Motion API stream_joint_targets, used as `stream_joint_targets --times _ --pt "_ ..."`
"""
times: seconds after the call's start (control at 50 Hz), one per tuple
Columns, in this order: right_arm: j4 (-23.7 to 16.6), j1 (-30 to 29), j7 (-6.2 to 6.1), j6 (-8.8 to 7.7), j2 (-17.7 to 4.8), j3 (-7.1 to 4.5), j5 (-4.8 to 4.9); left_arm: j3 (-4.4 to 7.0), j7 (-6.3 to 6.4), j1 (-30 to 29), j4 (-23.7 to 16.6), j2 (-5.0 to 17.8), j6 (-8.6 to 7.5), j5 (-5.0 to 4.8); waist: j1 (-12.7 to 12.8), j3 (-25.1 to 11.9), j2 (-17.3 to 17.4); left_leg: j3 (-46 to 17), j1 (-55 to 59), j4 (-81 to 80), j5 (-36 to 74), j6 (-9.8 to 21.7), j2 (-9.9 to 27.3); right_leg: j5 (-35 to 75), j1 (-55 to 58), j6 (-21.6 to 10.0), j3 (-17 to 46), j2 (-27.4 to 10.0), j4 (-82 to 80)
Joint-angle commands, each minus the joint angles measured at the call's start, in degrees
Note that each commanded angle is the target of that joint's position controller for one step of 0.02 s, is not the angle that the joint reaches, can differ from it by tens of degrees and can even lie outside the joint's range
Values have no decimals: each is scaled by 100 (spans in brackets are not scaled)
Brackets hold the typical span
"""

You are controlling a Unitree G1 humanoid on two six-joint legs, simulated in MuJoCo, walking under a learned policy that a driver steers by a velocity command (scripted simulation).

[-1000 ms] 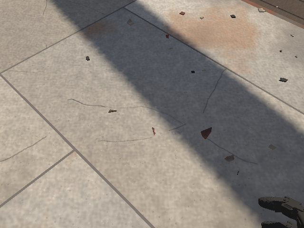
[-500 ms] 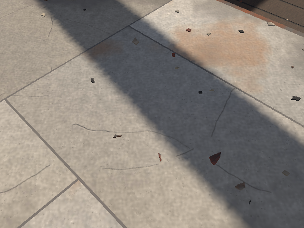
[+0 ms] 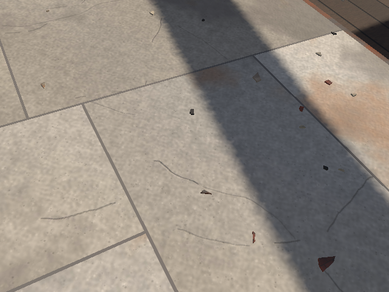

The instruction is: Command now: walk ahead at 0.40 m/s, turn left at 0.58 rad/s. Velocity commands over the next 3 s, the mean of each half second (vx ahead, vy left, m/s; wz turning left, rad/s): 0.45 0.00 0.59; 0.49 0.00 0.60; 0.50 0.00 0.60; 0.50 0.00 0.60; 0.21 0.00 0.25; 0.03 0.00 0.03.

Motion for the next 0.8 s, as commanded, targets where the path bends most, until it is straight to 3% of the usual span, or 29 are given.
stream_joint_targets --times 0.02,0.1,0.16,0.22,0.24,0.26,0.28,0.3,0.32,0.34,0.36,0.38,0.4,0.46,0.52,0.6,0.68,0.72,0.74,0.76,0.78,0.8 --pt "-391 -134 -124 -128 -1075 -253 -6 55 -31 -878 -556 307 -160 6 -63 223 791 -1277 408 -979 641 886 1145 911 -883 150 116 97 -1026" --pt "-256 236 -147 -111 -1145 -282 41 -39 -129 -1472 -822 152 -174 -64 -295 413 897 -1223 -59 -886 739 792 1080 1424 -302 199 90 309 -2030" --pt "-184 357 -159 -87 -1153 -294 82 -35 -189 -1537 -936 264 -225 -85 -264 436 889 -1498 70 -617 909 716 1231 1445 -29 88 239 318 -2404" --pt "-195 274 -174 -21 -1191 -331 65 43 -176 -1105 -881 498 -282 -84 -26 274 1097 -1733 285 -156 1759 589 1348 903 584 -116 192 371 -2489" --pt "-240 183 -164 -1 -1146 -316 43 118 -138 -626 -767 632 -302 -72 220 1 1153 -1671 251 324 2524 494 1185 798 1261 -253 60 472 -2620" --pt "-316 79 -134 11 -999 -257 -1 219 -87 140 -604 833 -313 -42 609 -592 1058 -1444 -59 1327 2867 301 815 898 2469 -471 143 293 -2668" --pt "-490 77 -115 14 -695 -133 -122 281 -29 1172 -527 1163 -293 62 963 -1665 443 -1142 -1008 3017 1713 99 384 314 4262 -830 1211 -733 -2432" --pt "-644 917 -107 -59 -179 -12 101 323 -78 1458 -351 1401 -236 124 451 -2359 -1754 -729 -3015 4868 -1959 -242 -399 -1151 5786 -1643 4124 -2034 -3297" --pt "-460 812 -114 -81 -860 -124 222 173 -93 1207 -440 789 -227 12 523 -1774 -1223 -884 -3607 5606 -1808 -267 84 -2036 5340 -1516 4361 -2003 -3657" --pt "-531 202 -93 -72 -1162 -209 213 92 -49 872 -500 451 -188 -28 613 -950 -677 -666 -3766 5630 -1272 -264 327 -1801 4529 -1299 3272 -1785 -3717" --pt "-576 -107 -102 -62 -1120 -209 148 65 -30 600 -494 397 -153 10 498 -497 -205 -475 -3542 5476 -859 -266 572 -997 3733 -1196 2495 -1561 -3800" --pt "-633 -306 -84 -66 -1036 -221 74 47 -16 468 -441 311 -136 58 404 -221 -128 -446 -3368 5220 -616 -248 735 -407 3158 -1169 2004 -1383 -3923" --pt "-640 -266 -52 -30 -911 -222 91 21 6 393 -413 251 -155 110 276 -144 -228 -439 -3092 5065 -478 -221 876 -89 2805 -1130 1567 -1241 -4077" --pt "-796 -421 -19 97 -572 -147 106 63 13 363 -277 321 -249 21 196 90 -252 -283 -3168 4594 -359 -263 1037 376 2426 -1287 887 -1271 -4477" --pt "-968 -712 35 100 -527 -101 45 137 23 409 -203 546 -255 13 214 167 -108 -214 -3423 3859 370 -347 1080 868 2544 -1355 303 -1294 -4644" --pt "-1139 -1375 207 11 -453 -32 53 167 49 515 -174 699 -173 -22 446 296 6 226 -3068 2506 1462 -297 924 1373 2659 -1118 -632 -1055 -4601" --pt "-1408 -1859 326 38 -556 -56 61 238 54 852 -56 948 -28 -153 524 431 -3 506 -2970 1812 1192 -81 743 1869 3323 -936 -945 -1269 -4322" --pt "-1439 -1603 337 77 -784 -175 25 289 70 847 -64 1131 62 -217 260 142 -151 807 -2398 1706 595 146 377 3661 3621 -816 -1150 -1292 -3518" --pt "-1317 -1021 326 100 -979 -296 28 297 78 799 -83 1173 119 -252 -111 -205 -153 980 -1610 1570 480 308 107 4419 3546 -724 -1304 -1207 -2602" --pt "-1025 -5 263 139 -1309 -496 57 230 100 806 -111 1024 146 -231 -630 -719 -21 996 -141 1362 698 526 -166 4382 2937 -532 -1461 -1001 -1288" --pt "-852 773 137 206 -1839 -664 123 49 106 1027 -230 552 127 30 -759 -1207 1015 -570 1513 1278 705 902 770 1518 1377 -243 -1483 -665 681" --pt "-1068 374 168 100 -2289 -642 119 -162 53 1366 -585 -25 -33 115 -38 -1928 2013 -4052 2707 265 -1063 1995 1952 -2413 -699 9 -429 493 2351"
Next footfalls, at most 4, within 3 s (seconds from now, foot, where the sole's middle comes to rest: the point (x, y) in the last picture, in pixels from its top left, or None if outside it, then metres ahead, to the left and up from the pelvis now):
0.26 right None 0.33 -0.12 -0.79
0.76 left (110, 289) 0.51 0.23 -0.79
1.26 right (118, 196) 0.86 0.24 -0.79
1.78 left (14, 203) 0.83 0.63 -0.79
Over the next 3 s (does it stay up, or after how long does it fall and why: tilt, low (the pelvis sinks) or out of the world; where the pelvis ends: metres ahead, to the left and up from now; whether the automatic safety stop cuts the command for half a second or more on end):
stays up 0.97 0.79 -0.02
